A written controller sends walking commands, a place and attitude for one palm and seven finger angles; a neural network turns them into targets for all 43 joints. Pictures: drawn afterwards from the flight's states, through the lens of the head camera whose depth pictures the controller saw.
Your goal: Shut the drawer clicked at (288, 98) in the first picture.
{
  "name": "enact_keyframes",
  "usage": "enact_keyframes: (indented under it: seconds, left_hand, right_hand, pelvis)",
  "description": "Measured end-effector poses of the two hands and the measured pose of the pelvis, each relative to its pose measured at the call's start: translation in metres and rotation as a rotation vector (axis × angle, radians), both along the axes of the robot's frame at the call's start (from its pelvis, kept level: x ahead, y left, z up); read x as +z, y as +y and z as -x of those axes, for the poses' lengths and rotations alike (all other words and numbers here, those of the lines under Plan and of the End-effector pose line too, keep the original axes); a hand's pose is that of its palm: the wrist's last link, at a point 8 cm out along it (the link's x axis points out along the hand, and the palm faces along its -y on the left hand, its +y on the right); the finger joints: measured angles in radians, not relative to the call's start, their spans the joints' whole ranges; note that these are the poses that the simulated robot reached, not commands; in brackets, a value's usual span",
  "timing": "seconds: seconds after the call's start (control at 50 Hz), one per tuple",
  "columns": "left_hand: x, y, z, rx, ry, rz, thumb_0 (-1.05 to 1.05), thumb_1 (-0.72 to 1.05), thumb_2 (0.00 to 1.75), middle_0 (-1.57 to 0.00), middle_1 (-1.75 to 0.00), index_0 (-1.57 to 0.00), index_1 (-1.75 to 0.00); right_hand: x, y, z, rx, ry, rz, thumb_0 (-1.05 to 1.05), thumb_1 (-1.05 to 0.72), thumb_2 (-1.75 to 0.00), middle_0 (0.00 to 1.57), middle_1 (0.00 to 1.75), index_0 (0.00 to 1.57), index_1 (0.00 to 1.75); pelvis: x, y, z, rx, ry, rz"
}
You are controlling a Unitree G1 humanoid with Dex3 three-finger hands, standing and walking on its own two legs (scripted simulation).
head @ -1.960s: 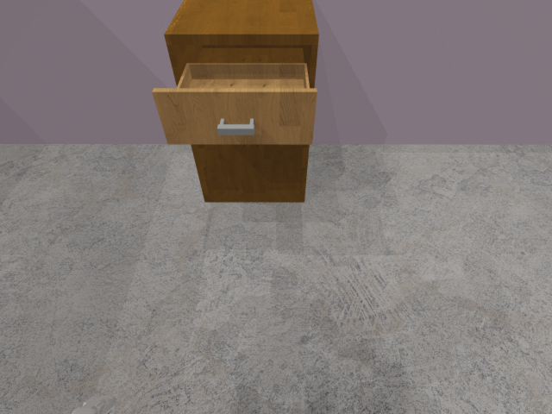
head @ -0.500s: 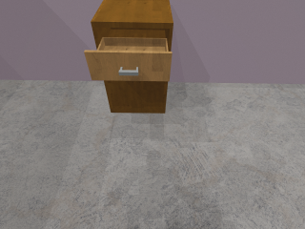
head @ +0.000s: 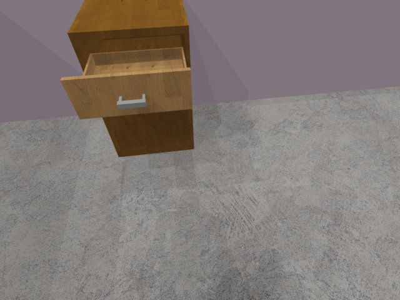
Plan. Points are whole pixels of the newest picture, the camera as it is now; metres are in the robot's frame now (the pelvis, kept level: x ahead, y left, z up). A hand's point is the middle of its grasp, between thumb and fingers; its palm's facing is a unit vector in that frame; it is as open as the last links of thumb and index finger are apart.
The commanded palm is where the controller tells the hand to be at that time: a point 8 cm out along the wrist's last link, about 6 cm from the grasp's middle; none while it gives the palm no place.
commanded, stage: walk to a spot facing it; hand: left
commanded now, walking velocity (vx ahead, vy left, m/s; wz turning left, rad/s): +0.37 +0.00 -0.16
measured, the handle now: (132, 100) +0.78 +0.30 -0.08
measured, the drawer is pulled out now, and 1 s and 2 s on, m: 0.29 0.29 0.29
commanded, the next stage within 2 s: turn to face it in 0.26 s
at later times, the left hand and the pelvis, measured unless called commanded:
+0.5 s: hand out of the picture +0.11 +0.16 -0.19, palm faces +0.14 -0.98 -0.12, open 7.4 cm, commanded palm none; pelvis +0.19 +0.02 -0.01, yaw +2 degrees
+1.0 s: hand (110, 255) +0.25 +0.25 -0.17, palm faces +0.14 -0.98 -0.16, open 7.3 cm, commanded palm none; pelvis +0.24 +0.07 +0.01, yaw +6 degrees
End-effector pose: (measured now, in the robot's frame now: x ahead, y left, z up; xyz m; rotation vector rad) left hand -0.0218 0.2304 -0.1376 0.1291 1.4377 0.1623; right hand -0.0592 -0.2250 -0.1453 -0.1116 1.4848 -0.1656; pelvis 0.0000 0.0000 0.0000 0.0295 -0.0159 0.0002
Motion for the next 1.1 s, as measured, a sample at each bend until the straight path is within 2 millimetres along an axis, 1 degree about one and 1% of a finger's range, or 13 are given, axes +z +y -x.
enact_keyframes:
  seconds: [0.06, 0.12, 0.16, 0.22, 0.32, 0.46, 0.5, 0.54, 0.6, 0.7, 0.78, 0.88, 1.1]
  left_hand:
    - [-0.005, -0.01, -0.039, -0.006, -0.078, -0.018, 0.01, 0.91, 0.9, -0.2, -0.3, -0.2, -0.3]
    - [-0.003, -0.02, -0.061, 0.027, -0.13, -0.027, 0.0, 0.91, 0.9, -0.2, -0.3, -0.2, -0.3]
    - [0.0, -0.026, -0.068, 0.039, -0.124, -0.023, 0.0, 0.91, 0.9, -0.2, -0.3, -0.2, -0.3]
    - [0.005, -0.035, -0.075, 0.035, -0.082, -0.004, 0.0, 0.91, 0.9, -0.2, -0.3, -0.2, -0.3]
    - [0.005, -0.044, -0.086, 0.037, -0.015, 0.039, 0.0, 0.91, 0.9, -0.2, -0.3, -0.2, -0.3]
    - [-0.011, -0.029, -0.11, 0.11, 0.049, 0.07, 0.0, 0.91, 0.9, -0.2, -0.3, -0.2, -0.3]
    - [-0.023, -0.018, -0.119, 0.123, 0.073, 0.076, 0.0, 0.91, 0.9, -0.2, -0.3, -0.2, -0.3]
    - [-0.033, -0.005, -0.133, 0.127, 0.09, 0.077, 0.0, 0.91, 0.9, -0.2, -0.3, -0.2, -0.3]
    - [-0.035, 0.017, -0.165, 0.116, 0.051, 0.058, 0.0, 0.91, 0.9, -0.2, -0.3, -0.2, -0.3]
    - [-0.023, 0.046, -0.224, 0.105, -0.08, 0.031, 0.0, 0.91, 0.9, -0.2, -0.3, -0.2, -0.3]
    - [-0.015, 0.06, -0.253, 0.103, -0.153, 0.015, 0.0, 0.91, 0.9, -0.2, -0.3, -0.2, -0.3]
    - [-0.01, 0.068, -0.264, 0.093, -0.171, 0.013, 0.0, 0.91, 0.9, -0.2, -0.3, -0.2, -0.3]
    - [-0.001, 0.063, -0.256, 0.086, -0.107, 0.019, 0.0, 0.91, 0.9, -0.2, -0.3, -0.2, -0.3]
  right_hand:
    - [-0.01, -0.006, 0.006, -0.017, 0.093, -0.026, 0.01, -0.91, -0.9, 0.2, 0.3, 0.2, 0.3]
    - [-0.007, -0.014, -0.016, -0.006, 0.123, -0.031, 0.01, -0.91, -0.9, 0.2, 0.3, 0.2, 0.3]
    - [-0.002, -0.02, -0.047, -0.001, 0.078, -0.019, 0.01, -0.91, -0.9, 0.2, 0.3, 0.2, 0.3]
    - [0.005, -0.026, -0.107, 0.002, -0.04, 0.001, 0.01, -0.91, -0.9, 0.2, 0.3, 0.2, 0.3]
    - [0.016, -0.02, -0.208, 0.021, -0.225, 0.012, 0.01, -0.91, -0.9, 0.2, 0.3, 0.2, 0.3]
    - [0.02, 0.019, -0.332, 0.131, -0.349, 0.011, 0.01, -0.91, -0.9, 0.2, 0.3, 0.2, 0.3]
    - [0.015, 0.033, -0.359, 0.155, -0.38, 0.022, 0.01, -0.91, -0.9, 0.2, 0.3, 0.2, 0.3]
    - [0.011, 0.045, -0.374, 0.158, -0.398, 0.035, 0.01, -0.91, -0.9, 0.2, 0.3, 0.2, 0.3]
    - [0.014, 0.058, -0.375, 0.152, -0.372, 0.039, 0.0, -0.91, -0.9, 0.2, 0.3, 0.2, 0.3]
    - [0.027, 0.058, -0.372, 0.135, -0.341, 0.085, -0.02, -0.95, -0.9, 0.2, 0.3, 0.2, 0.3]
    - [0.029, 0.062, -0.361, 0.136, -0.291, 0.088, -0.01, -0.94, -0.9, 0.2, 0.3, 0.2, 0.3]
    - [0.027, 0.07, -0.341, 0.106, -0.25, 0.073, 0.0, -0.93, -0.9, 0.2, 0.3, 0.2, 0.3]
    - [0.021, 0.076, -0.271, 0.023, -0.075, 0.033, 0.01, -0.91, -0.9, 0.2, 0.3, 0.2, 0.3]
  pelvis:
    - [-0.01, -0.013, -0.021, 0.001, -0.002, 0.01]
    - [-0.008, -0.02, -0.04, 0.015, -0.011, 0.023]
    - [-0.001, -0.023, -0.054, 0.011, -0.012, 0.024]
    - [0.007, -0.023, -0.076, 0.002, -0.008, 0.026]
    - [0.012, -0.015, -0.112, -0.002, -0.001, 0.039]
    - [0.0, 0.012, -0.17, 0.028, -0.009, 0.069]
    - [-0.01, 0.024, -0.19, 0.03, -0.016, 0.079]
    - [-0.017, 0.034, -0.202, 0.031, -0.019, 0.073]
    - [-0.014, 0.043, -0.211, 0.03, -0.032, 0.059]
    - [-0.001, 0.059, -0.219, 0.052, -0.028, 0.053]
    - [0.003, 0.067, -0.224, 0.072, -0.02, 0.057]
    - [0.007, 0.073, -0.231, 0.092, -0.011, 0.057]
    - [0.014, 0.069, -0.241, 0.107, 0.007, 0.063]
